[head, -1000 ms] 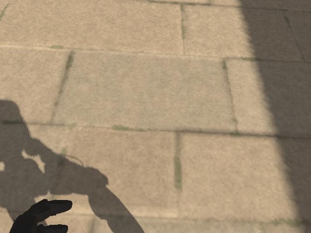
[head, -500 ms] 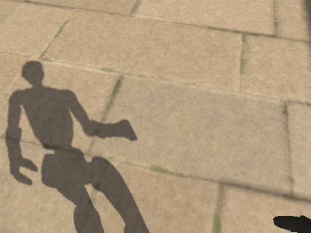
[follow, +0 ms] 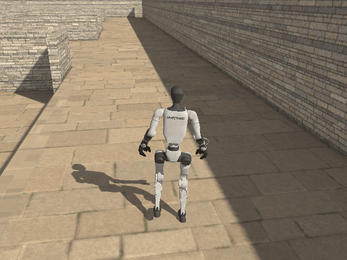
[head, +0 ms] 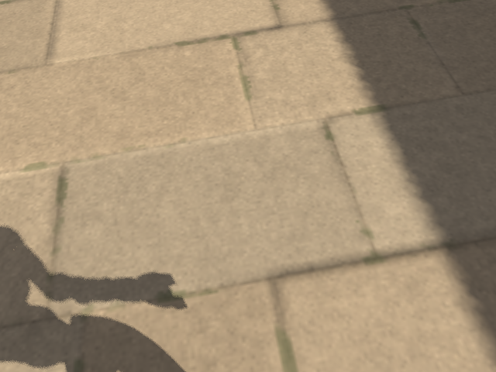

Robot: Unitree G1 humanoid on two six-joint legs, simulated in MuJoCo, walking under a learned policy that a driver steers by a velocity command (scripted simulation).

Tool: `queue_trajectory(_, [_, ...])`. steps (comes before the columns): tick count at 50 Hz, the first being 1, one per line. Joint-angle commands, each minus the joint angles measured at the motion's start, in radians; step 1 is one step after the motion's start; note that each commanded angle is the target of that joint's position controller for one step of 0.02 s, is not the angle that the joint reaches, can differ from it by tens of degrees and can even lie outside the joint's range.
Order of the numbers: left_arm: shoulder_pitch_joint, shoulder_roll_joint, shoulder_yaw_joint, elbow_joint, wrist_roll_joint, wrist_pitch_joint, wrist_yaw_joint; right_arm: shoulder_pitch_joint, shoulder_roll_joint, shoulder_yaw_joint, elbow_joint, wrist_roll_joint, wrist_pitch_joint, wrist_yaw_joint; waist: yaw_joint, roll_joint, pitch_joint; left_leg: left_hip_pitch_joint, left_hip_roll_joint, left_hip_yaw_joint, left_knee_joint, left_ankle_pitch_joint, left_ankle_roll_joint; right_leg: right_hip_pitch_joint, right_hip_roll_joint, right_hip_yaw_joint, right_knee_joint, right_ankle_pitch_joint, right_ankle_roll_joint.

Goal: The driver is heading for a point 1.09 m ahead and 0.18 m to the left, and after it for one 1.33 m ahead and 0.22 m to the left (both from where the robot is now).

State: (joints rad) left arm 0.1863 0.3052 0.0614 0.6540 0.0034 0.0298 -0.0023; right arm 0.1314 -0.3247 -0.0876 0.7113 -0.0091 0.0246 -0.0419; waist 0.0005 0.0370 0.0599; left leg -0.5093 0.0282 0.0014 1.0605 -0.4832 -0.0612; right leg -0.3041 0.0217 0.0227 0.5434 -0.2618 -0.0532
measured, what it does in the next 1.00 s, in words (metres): walks ahead, turning left: left foot, then left foot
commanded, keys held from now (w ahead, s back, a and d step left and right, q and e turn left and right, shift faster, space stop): e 0.06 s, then q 0.26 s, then w+q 0.56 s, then w+e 0.12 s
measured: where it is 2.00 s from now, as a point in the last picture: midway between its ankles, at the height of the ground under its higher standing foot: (188, 262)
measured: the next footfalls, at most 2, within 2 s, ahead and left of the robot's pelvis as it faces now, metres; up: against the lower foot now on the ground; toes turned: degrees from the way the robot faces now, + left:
left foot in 0.32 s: +0.06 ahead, +0.15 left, +0.00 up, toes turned -2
left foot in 0.88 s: +0.30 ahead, +0.25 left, +0.00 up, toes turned +19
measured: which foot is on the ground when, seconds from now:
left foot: up 0.00-0.30, down 0.32-0.52, up 0.54-0.86, down 0.88-1.00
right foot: down 0.00-0.88, up 0.90-1.00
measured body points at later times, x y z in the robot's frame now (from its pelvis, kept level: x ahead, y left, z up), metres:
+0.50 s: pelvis +0.03 +0.01 -0.01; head +0.04 +0.02 +0.44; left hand +0.17 +0.29 -0.11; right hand +0.15 -0.26 -0.11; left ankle +0.02 +0.15 -0.74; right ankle +0.01 -0.09 -0.73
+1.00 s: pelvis +0.22 +0.14 -0.01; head +0.25 +0.17 +0.44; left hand +0.19 +0.44 -0.13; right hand +0.47 -0.04 -0.09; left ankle +0.26 +0.23 -0.74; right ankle +0.16 -0.04 -0.64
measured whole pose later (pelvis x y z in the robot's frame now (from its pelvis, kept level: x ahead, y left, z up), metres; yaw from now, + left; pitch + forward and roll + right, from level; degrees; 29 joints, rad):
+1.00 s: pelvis +0.22 +0.14 -0.01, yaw +18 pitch +1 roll +0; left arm 0.30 0.32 0.05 0.78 -0.03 -0.09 0.00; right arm 0.17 -0.29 -0.05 0.61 0.01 -0.04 0.04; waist 0.04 -0.02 0.06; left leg -0.41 -0.06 0.04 0.59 -0.21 0.08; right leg -0.39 -0.09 0.02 1.23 -0.37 0.00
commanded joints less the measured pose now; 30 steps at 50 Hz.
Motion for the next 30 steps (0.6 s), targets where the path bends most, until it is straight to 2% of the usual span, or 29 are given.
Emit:
queue_trajectory(1, [-0.042,0.161,0.039,-0.077,-0.013,-0.018,0.02,-0.014,-0.095,-0.031,-0.071,-0.004,-0.015,-0.013,-0.009,-0.162,-0.137,-0.126,-0.007,-0.069,0.114,0.09,-0.017,0.18,-0.234,0.286,-0.193,0.478,-0.174])
queue_trajectory(3, [-0.03,0.155,0.037,-0.078,-0.008,-0.015,0.028,-0.003,-0.08,-0.028,-0.067,0.005,-0.019,-0.008,-0.007,-0.156,-0.158,-0.116,-0.022,-0.072,0.08,0.13,-0.027,0.206,-0.22,0.282,-0.19,0.481,-0.178])
queue_trajectory(6, [-0.035,0.117,0.02,-0.069,-0.001,-0.015,0.037,0.002,-0.054,-0.012,-0.05,0.011,-0.017,0.0,0.005,-0.152,-0.171,-0.071,0.003,-0.062,-0.079,0.172,-0.04,0.243,-0.215,0.244,-0.186,0.44,-0.168])
queue_trajectory(8, [-0.046,0.088,0.006,-0.055,0.011,-0.016,0.035,-0.002,-0.03,0.001,-0.043,0.01,-0.016,0.01,0.013,-0.168,-0.166,0.038,0.028,-0.056,-0.204,0.183,-0.04,0.195,-0.203,0.216,-0.192,0.377,-0.163])
queue_trajectory(10, [-0.048,0.073,-0.004,-0.033,0.023,-0.019,0.025,-0.004,-0.027,0.008,-0.039,0.012,-0.017,0.02,0.027,-0.183,-0.141,0.149,0.037,-0.039,-0.314,0.167,-0.032,0.132,-0.201,0.206,-0.209,0.299,-0.168])
queue_trajectory(12, [-0.049,0.087,-0.005,-0.009,0.027,-0.022,0.014,-0.002,-0.05,0.006,-0.038,0.019,-0.018,0.025,0.032,-0.179,-0.103,0.204,0.027,-0.024,-0.396,0.155,-0.019,0.099,-0.212,0.224,-0.215,0.226,-0.171])
queue_trajectory(14, [-0.071,0.11,0.001,0.006,0.011,-0.022,0.013,0.019,-0.063,0.004,-0.034,0.019,-0.024,0.026,0.003,-0.155,-0.067,0.252,0.008,-0.003,-0.555,0.249,0.006,0.088,-0.202,0.222,-0.184,0.201,-0.149])
queue_trajectory(15, [-0.044,0.118,0.004,0.021,0.005,-0.024,0.015,0.018,-0.08,0.004,-0.038,0.012,-0.028,0.026,0.0,-0.124,-0.06,0.276,0.014,-0.02,-0.628,0.361,0.022,0.094,-0.186,0.216,-0.168,0.198,-0.118])
queue_trajectory(16, [-0.023,0.12,0.007,0.025,0.01,-0.03,0.02,0.019,-0.119,-0.002,-0.05,0.005,-0.031,0.022,0.013,-0.075,-0.077,0.303,0.057,-0.081,-0.617,0.55,0.043,0.098,-0.156,0.194,-0.128,0.16,-0.077])
queue_trajectory(17, [0.014,0.119,0.01,0.018,0.025,-0.036,0.022,0.026,-0.162,-0.009,-0.051,0.009,-0.03,0.019,0.056,0.013,-0.112,0.319,0.082,-0.123,-0.567,0.604,0.08,0.083,-0.08,0.128,-0.104,0.02,-0.041])
queue_trajectory(18, [-0.021,0.098,0.006,0.007,0.03,-0.037,0.026,0.04,-0.143,-0.012,-0.037,0.028,-0.028,0.022,0.043,0.064,-0.117,0.273,0.071,-0.146,-0.579,0.398,0.126,0.08,-0.018,0.045,-0.076,-0.118,-0.008])
queue_trajectory(19, [-0.066,0.091,0.008,-0.006,0.024,-0.037,0.029,0.066,-0.113,-0.01,-0.031,0.034,-0.029,0.025,0.022,0.067,-0.096,0.217,0.064,-0.179,-0.613,0.131,0.158,0.07,0.005,0.006,-0.029,-0.237,0.002])
queue_trajectory(20, [-0.082,0.079,0.011,-0.012,0.012,-0.037,0.029,0.089,-0.099,-0.006,-0.026,0.029,-0.034,0.025,0.015,0.073,-0.056,0.165,0.081,-0.238,-0.657,-0.094,0.183,0.036,0.001,0.003,0.003,-0.307,-0.003])
queue_trajectory(21, [-0.081,0.068,0.012,-0.019,0.0,-0.042,0.026,0.101,-0.1,-0.005,-0.03,0.027,-0.043,0.025,0.017,0.101,-0.01,0.12,0.102,-0.303,-0.701,-0.223,0.203,0.011,-0.001,0.007,0.025,-0.335,-0.01])
queue_trajectory(23, [-0.058,0.046,0.015,-0.027,-0.011,-0.073,0.012,0.098,-0.11,-0.008,-0.044,0.031,-0.058,0.025,0.038,0.159,0.01,0.095,0.128,-0.41,-0.756,-0.277,0.23,0.031,0.004,0.01,0.04,-0.279,-0.019])
queue_trajectory(24, [-0.03,0.044,0.019,-0.02,-0.012,-0.091,0.006,0.068,-0.107,-0.007,-0.061,0.034,-0.059,0.023,0.06,0.159,0.0,0.069,0.117,-0.418,-0.745,-0.245,0.223,0.089,-0.007,0.024,0.003,-0.242,-0.029])
queue_trajectory(25, [0.021,0.059,0.028,-0.005,-0.011,-0.105,0.001,0.015,-0.089,-0.002,-0.092,0.037,-0.058,0.023,0.093,0.118,-0.012,-0.001,0.08,-0.374,-0.685,-0.187,0.192,0.19,-0.047,0.066,-0.067,-0.238,-0.048])
queue_trajectory(26, [0.104,0.095,0.041,0.021,-0.008,-0.116,0.0,-0.045,-0.046,0.01,-0.132,0.039,-0.059,0.022,0.128,0.019,-0.021,-0.128,0.006,-0.26,-0.526,-0.107,0.139,0.321,-0.135,0.179,-0.166,-0.3,-0.082])
queue_trajectory(27, [0.183,0.16,0.059,0.051,-0.005,-0.121,-0.004,-0.08,-0.001,0.024,-0.173,0.046,-0.064,0.026,0.136,-0.146,-0.023,-0.27,-0.065,-0.132,-0.271,0.003,0.097,0.432,-0.309,0.442,-0.314,-0.374,-0.16])
queue_trajectory(28, [0.184,0.166,0.062,0.061,0.004,-0.123,-0.005,-0.079,-0.048,0.014,-0.194,0.04,-0.067,0.025,0.115,-0.172,0.029,-0.388,-0.01,-0.123,-0.081,-0.087,0.09,0.419,-0.449,0.579,-0.336,-0.262,-0.241])
queue_trajectory(29, [0.183,0.129,0.052,0.059,-0.001,-0.126,0.001,-0.039,-0.068,0.005,-0.184,0.043,-0.07,0.029,0.091,-0.109,0.031,-0.432,0.02,-0.155,0.033,-0.065,0.091,0.428,-0.46,0.553,-0.32,-0.167,-0.26])
queue_trajectory(30, [0.175,0.107,0.046,0.059,-0.007,-0.125,0.005,-0.011,-0.057,0.007,-0.173,0.047,-0.069,0.036,0.077,-0.089,0.022,-0.458,0.04,-0.161,0.074,-0.007,0.091,0.458,-0.425,0.46,-0.321,-0.109,-0.233])
Velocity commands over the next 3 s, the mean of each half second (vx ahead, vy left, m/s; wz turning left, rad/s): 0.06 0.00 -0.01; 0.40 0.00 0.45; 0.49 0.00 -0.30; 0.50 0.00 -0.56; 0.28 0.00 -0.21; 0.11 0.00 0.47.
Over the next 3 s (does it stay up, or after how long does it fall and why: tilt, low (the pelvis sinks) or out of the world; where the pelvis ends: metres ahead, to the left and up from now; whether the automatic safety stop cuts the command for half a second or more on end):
stays up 1.02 0.25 0.02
